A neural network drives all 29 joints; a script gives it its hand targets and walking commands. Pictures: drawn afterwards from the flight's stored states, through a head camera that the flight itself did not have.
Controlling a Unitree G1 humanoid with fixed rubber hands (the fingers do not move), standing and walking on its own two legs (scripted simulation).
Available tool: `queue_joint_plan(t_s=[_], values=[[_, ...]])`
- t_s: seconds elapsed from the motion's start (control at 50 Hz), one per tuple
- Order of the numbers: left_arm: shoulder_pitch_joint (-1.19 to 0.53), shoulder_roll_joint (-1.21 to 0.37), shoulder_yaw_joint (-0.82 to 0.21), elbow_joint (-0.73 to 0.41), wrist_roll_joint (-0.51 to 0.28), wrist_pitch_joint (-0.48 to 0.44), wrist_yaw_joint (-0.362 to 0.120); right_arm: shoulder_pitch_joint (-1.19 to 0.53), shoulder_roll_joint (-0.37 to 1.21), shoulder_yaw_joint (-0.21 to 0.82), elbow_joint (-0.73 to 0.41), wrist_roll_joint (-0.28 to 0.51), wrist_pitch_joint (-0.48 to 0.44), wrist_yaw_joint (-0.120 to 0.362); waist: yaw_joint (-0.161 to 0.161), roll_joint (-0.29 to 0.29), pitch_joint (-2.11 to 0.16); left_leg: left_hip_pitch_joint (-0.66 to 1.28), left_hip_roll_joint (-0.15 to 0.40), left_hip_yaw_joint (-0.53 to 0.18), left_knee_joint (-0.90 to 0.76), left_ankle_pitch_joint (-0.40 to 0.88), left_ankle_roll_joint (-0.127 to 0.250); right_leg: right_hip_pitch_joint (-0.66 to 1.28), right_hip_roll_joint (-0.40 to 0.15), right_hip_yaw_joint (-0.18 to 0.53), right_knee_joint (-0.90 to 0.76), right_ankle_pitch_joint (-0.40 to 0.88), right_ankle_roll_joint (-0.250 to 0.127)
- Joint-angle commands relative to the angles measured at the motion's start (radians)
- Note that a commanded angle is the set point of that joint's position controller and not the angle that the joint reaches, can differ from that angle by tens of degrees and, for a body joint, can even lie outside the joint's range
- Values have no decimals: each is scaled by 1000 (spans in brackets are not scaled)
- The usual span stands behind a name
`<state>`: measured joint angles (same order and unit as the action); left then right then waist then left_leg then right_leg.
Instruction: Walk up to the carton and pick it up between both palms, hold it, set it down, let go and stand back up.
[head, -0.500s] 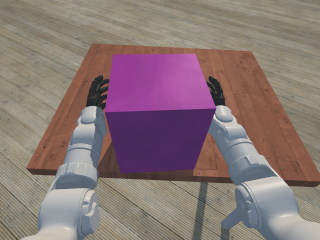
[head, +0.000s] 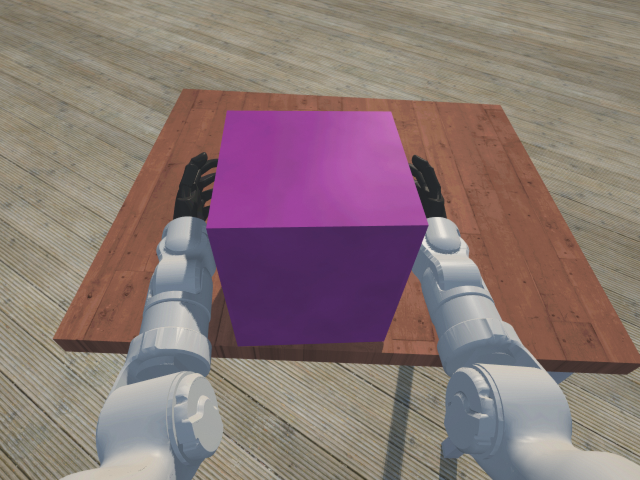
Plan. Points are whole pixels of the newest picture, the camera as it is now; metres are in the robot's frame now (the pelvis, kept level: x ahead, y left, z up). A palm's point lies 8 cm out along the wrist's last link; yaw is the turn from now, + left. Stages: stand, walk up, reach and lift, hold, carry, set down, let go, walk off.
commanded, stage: reach and lift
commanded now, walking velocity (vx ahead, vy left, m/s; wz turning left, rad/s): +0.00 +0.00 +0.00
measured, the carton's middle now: (311, 234) +0.42 +0.04 +0.08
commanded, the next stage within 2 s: none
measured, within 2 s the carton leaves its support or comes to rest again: leaves its support in 0.62 s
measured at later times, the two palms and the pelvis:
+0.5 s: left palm (190, 219) +0.40 +0.19 +0.12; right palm (429, 223) +0.41 -0.12 +0.12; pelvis +0.02 +0.01 +0.00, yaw -1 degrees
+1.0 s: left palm (185, 222) +0.38 +0.18 +0.14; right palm (435, 226) +0.39 -0.12 +0.14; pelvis +0.01 +0.00 +0.00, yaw +1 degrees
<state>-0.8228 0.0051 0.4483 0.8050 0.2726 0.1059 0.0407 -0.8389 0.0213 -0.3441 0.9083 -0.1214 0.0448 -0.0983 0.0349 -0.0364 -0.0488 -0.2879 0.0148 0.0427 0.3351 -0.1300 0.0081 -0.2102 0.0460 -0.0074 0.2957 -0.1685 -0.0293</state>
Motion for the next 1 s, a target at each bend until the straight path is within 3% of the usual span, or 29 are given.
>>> queue_joint_plan(t_s=[0.0, 0.04, 0.08, 0.14, 0.24, 0.36, 0.44, 0.46, 0.5, 0.58, 0.68, 0.76, 0.86, 0.92, 0.94, 0.98], values=[[-446, -458, -194, -101, 81, -1, -167, -463, 523, 176, -161, -146, -76, 158, 31, 64, -514, 291, -23, 77, 4, 338, -39, 305, -44, -26, 16, 458, 68], [-383, -437, -173, -113, 96, 21, -181, -412, 521, 190, -120, -146, -85, 165, 29, 39, -383, 237, -29, 76, -17, 303, -30, 363, -49, -27, 37, 512, 87], [-372, -439, -191, -137, 90, 40, -191, -417, 506, 193, -127, -145, -100, 166, 28, 35, -327, 241, -25, 79, -29, 277, -29, 326, -46, -36, 22, 455, 97], [-343, -439, -201, -169, 85, 59, -185, -407, 505, 210, -126, -139, -116, 167, 47, 44, -287, 281, -19, 89, -13, 316, -28, 276, -37, -45, 5, 403, 86], [-297, -426, -207, -195, 88, 95, -187, -368, 480, 218, -109, -124, -105, 169, 47, 44, -222, 306, -15, 94, -13, 316, -20, 244, -33, -51, -14, 346, 82], [-273, -453, -248, -236, 81, 109, -172, -355, 471, 218, -126, -116, -120, 168, 39, 85, -265, 370, -13, 89, 17, 391, -37, 204, -22, -65, -17, 339, 66], [-260, -464, -268, -249, 75, 116, -178, -343, 482, 246, -131, -107, -124, 158, 26, 55, -267, 356, -15, 85, 18, 399, -33, 233, -22, -64, -8, 396, 74], [-254, -473, -274, -267, 75, 115, -175, -344, 484, 262, -143, -101, -131, 158, 39, 61, -291, 364, -13, 82, 19, 417, -34, 229, -19, -67, -3, 415, 73], [-250, -468, -281, -271, 65, 118, -174, -343, 488, 278, -153, -91, -135, 155, 35, 53, -292, 364, -16, 85, 28, 427, -29, 227, -20, -65, 6, 425, 73], [-242, -472, -294, -271, 67, 129, -175, -356, 469, 283, -178, -80, -138, 149, 36, 73, -282, 375, -15, 76, 26, 421, -33, 193, -21, -67, -12, 388, 68], [-262, -479, -317, -299, 53, 117, -173, -348, 482, 309, -176, -71, -149, 145, 30, 58, -310, 366, -11, 76, 18, 416, -31, 222, -19, -68, -5, 392, 66], [-294, -498, -333, -291, 53, 80, -170, -372, 484, 303, -175, -96, -194, 136, 16, 59, -332, 367, -9, 74, 18, 432, -36, 239, -23, -71, -4, 440, 66], [-393, -526, -383, -335, 36, -31, -159, -434, 498, 303, -188, -141, -329, 131, 11, 49, -456, 368, 1, 83, 20, 486, -47, 290, -30, -86, 9, 529, 63], [-431, -516, -355, -250, 59, -75, -156, -452, 498, 270, -103, -186, -375, 128, 4, 36, -383, 327, 5, 84, -11, 387, -36, 329, -48, -87, 0, 504, 65], [-504, -547, -369, -305, 41, -113, -156, -532, 498, 260, -174, -200, -429, 129, 17, 36, -485, 323, 9, 96, -18, 397, -41, 335, -49, -98, 5, 511, 65], [-527, -560, -374, -248, 55, -170, -146, -541, 492, 243, -119, -244, -506, 122, -2, 36, -498, 354, 12, 103, -7, 419, -50, 331, -50, -100, 0, 543, 64]])
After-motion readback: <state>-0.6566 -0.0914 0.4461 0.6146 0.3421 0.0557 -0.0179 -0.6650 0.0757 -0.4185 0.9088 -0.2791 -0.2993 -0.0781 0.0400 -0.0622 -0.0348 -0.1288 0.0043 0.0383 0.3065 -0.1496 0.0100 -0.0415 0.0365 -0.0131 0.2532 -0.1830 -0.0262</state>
